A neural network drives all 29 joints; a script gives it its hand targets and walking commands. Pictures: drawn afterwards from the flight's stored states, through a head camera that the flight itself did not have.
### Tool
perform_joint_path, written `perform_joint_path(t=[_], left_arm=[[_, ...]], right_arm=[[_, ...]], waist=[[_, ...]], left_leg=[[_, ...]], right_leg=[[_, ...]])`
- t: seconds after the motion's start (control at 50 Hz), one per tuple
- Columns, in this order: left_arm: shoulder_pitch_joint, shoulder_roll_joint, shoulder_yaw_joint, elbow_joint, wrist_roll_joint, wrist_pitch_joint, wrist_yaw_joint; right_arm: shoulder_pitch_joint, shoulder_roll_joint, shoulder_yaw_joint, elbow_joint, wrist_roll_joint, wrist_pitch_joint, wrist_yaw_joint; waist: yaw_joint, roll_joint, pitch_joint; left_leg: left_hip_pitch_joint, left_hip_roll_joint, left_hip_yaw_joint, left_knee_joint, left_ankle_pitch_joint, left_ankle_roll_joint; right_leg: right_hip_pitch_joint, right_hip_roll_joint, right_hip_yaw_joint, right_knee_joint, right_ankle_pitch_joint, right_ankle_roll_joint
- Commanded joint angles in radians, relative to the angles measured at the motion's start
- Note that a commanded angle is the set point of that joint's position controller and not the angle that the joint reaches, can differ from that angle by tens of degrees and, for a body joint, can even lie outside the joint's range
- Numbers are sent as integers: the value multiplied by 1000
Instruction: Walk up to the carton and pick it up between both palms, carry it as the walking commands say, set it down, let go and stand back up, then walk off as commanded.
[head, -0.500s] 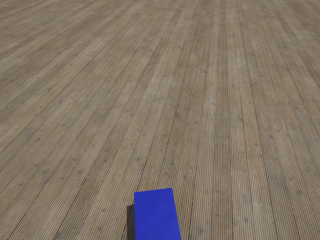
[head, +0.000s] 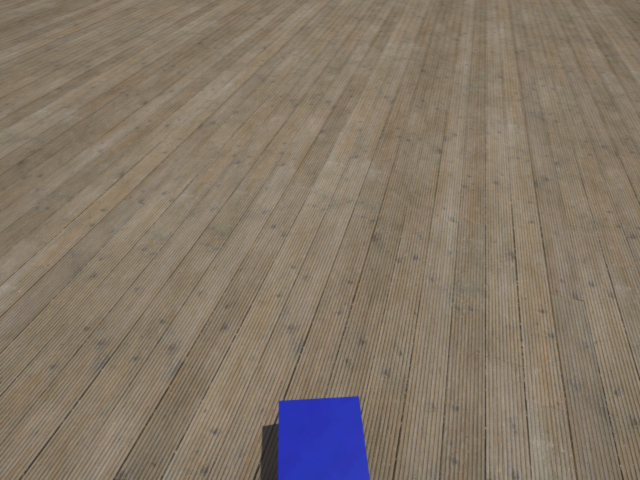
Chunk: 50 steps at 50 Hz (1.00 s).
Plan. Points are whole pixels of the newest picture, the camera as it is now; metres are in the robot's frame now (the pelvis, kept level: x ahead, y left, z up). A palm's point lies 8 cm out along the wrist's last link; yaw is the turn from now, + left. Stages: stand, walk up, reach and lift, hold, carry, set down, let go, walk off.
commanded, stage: walk off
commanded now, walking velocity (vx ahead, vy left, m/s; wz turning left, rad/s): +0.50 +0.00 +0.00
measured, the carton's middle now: (321, 462) +0.36 +0.02 -0.68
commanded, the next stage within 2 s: none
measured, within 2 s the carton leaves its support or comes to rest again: neither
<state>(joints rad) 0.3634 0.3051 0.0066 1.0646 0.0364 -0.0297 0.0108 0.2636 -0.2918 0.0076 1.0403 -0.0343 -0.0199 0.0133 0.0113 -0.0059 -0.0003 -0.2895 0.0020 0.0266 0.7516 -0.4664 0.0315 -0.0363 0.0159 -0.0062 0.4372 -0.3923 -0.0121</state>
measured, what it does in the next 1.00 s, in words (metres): walks ahead: left foot, then right foot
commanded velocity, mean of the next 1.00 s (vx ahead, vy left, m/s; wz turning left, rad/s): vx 0.34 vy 0.00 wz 0.19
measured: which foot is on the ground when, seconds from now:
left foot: up 0.00-0.08, down 0.10-0.60, up 0.62-0.96, down 0.98-1.00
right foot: down 0.00-0.16, up 0.18-0.56, down 0.58-1.00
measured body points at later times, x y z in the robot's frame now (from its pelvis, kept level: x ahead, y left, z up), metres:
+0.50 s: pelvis +0.23 +0.05 +0.01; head +0.26 +0.06 +0.46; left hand +0.39 +0.28 -0.12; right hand +0.15 -0.18 -0.13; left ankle +0.12 +0.14 -0.73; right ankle +0.32 -0.10 -0.70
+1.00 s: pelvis +0.47 +0.06 -0.01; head +0.52 +0.07 +0.44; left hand +0.36 +0.29 -0.15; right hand +0.65 -0.15 -0.14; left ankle +0.55 +0.17 -0.74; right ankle +0.37 -0.07 -0.73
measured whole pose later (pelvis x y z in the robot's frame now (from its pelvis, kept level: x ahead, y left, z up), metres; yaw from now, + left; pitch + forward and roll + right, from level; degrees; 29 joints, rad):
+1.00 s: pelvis +0.47 +0.06 -0.01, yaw +10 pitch +0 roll -1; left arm 0.43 0.19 0.04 1.05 0.02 -0.06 0.03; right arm 0.09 -0.21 -0.04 0.92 -0.03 -0.04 0.02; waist 0.05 0.00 0.09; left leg -0.41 0.03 0.12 0.54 -0.07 0.02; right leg -0.06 -0.11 -0.26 0.58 -0.45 0.05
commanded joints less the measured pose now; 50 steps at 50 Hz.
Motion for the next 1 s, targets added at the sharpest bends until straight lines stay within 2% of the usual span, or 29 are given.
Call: perform_joint_path(t=[0.0,0.06,0.08,0.1,0.12,0.14,0.16,0.18,0.2,0.24,0.28,0.34,0.4,0.5,0.52,0.54,0.56,0.58,0.6,0.62,0.66,0.72,0.76,0.8,0.84,0.9,0.94,0.96,0.98], left_arm=[[132,166,46,2,5,-19,-2],[46,147,41,-27,4,-26,-11],[4,151,41,-39,-4,-28,-13],[-5,157,44,-44,-14,-33,-13],[15,141,39,-48,-19,-43,-14],[18,61,19,-97,-23,-50,-18],[-12,71,35,-119,-12,-50,-11],[-47,67,37,-132,-8,-42,-9],[-68,38,31,-133,-9,-39,-14],[-18,14,37,-118,3,-28,-24],[8,-3,37,-112,3,-8,-40],[-96,-5,39,-153,-6,3,-49],[-277,-45,23,-214,-6,0,-54],[-350,-54,19,-248,-17,-16,-36],[-303,-45,24,-234,-16,-20,-29],[-191,-22,36,-197,-11,-28,-21],[-26,38,58,-151,8,-40,-12],[148,142,87,-118,27,-46,-1],[213,232,113,-86,12,-34,-6],[139,173,101,-87,-10,-29,-12],[-37,23,59,-119,-9,-44,-22],[-50,-38,35,-96,-8,-66,-7],[-11,-17,37,-67,-4,-80,-2],[-35,-15,32,-68,-6,-81,-1],[18,-8,33,-52,-9,-73,9],[79,32,46,-31,-15,-55,24],[37,58,62,-48,-19,-41,31],[45,43,61,-57,-26,-34,29],[52,23,56,-89,-31,-33,26]], right_arm=[[-233,-88,-22,-161,2,-47,13],[-192,-49,-24,-175,17,-40,31],[-105,-46,-31,-151,21,-35,30],[38,-70,-47,-103,24,-31,21],[187,-125,-71,-56,19,-29,6],[350,-239,-99,-33,4,-31,-9],[377,-251,-92,-14,19,-25,-9],[266,-215,-84,-27,20,-28,-10],[166,-157,-70,-57,19,-38,-7],[62,-85,-51,-73,11,-53,-4],[85,-54,-41,-55,8,-66,-5],[125,-58,-42,-28,13,-72,-14],[231,-33,-37,8,8,-71,-27],[279,-41,-45,43,0,-61,-23],[271,-44,-47,46,6,-61,-23],[249,-53,-50,45,17,-62,-23],[215,-53,-49,31,27,-65,-25],[192,7,-32,-18,39,-72,-20],[233,46,-35,-31,40,-70,-23],[151,-10,-55,-35,20,-61,-29],[88,29,-54,-48,20,-64,-20],[152,81,-57,-28,6,-27,-1],[131,100,-55,-36,12,-10,0],[60,84,-55,-62,13,-3,3],[-74,95,-48,-101,12,-4,3],[-105,100,-43,-126,16,-8,4],[-20,55,-55,-110,10,-13,6],[60,-2,-72,-87,-2,-22,2],[143,-96,-98,-78,-15,-34,-6]], waist=[[76,-100,161],[12,-138,152],[-43,-126,130],[-103,-63,67],[-162,26,-6],[-224,312,-107],[-199,291,-142],[-137,163,-14],[-101,54,62],[-22,58,88],[5,91,74],[4,91,112],[-68,72,128],[-80,171,100],[-49,169,72],[13,137,9],[92,106,-85],[161,-48,-225],[135,-222,-282],[121,-85,-160],[44,-48,25],[-37,-78,72],[-53,-100,91],[-62,-125,105],[-9,-119,111],[6,-173,60],[-46,-174,9],[-83,-87,-48],[-122,30,-139]], left_leg=[[-468,95,-6,112,-48,-24],[-205,56,59,-53,89,-33],[-6,9,105,-136,164,-30],[226,-35,143,-194,253,-26],[459,11,83,-221,241,1],[591,331,-369,-395,7,86],[499,456,-678,-544,93,162],[406,444,-607,-522,75,183],[305,410,-484,-513,143,172],[172,303,-293,-533,276,112],[123,255,-190,-543,414,102],[152,216,-99,-576,470,108],[265,206,-93,-546,607,98],[293,239,-81,-456,827,100],[283,241,-69,-393,954,87],[250,224,-39,-260,1027,65],[120,201,-13,-95,937,40],[-124,131,36,213,530,-2],[-337,10,39,476,-75,-20],[-393,79,-66,565,-35,-8],[-390,146,-42,520,119,-15],[-254,144,-11,425,139,-42],[-245,117,7,331,184,-53],[-233,86,50,179,269,-55],[-211,52,105,5,291,-61],[-130,16,121,-129,306,-50],[10,-15,127,-213,332,-19],[162,-16,123,-301,469,6],[388,144,-39,-273,831,53]], right_leg=[[190,-376,349,-209,237,-192],[-17,-281,175,-206,304,-117],[-131,-241,103,-139,422,-84],[-217,-205,41,-2,561,-59],[-339,-166,-19,212,596,-29],[-549,-47,-88,613,170,36],[-589,-10,24,792,-148,24],[-651,-77,93,888,-111,3],[-663,-132,74,880,-17,-4],[-575,-170,36,776,81,1],[-525,-163,-6,738,124,15],[-596,-158,-49,618,181,38],[-610,-121,-90,400,191,56],[-428,-42,-166,151,129,20],[-332,-25,-170,107,160,1],[-161,-8,-169,32,223,-21],[90,-58,-115,21,256,-51],[359,-327,184,-12,130,-122],[430,-538,514,-135,176,-210],[297,-490,452,-138,162,-202],[57,-394,238,-182,281,-159],[-119,-326,36,-206,573,-108],[-149,-300,-72,-191,805,-96],[-133,-253,-173,-188,871,-66],[-73,-238,-190,-156,917,-57],[-7,-270,-197,-56,929,-49],[-17,-275,-210,97,930,-28],[-78,-254,-234,265,817,7],[-272,-233,-229,498,468,56]])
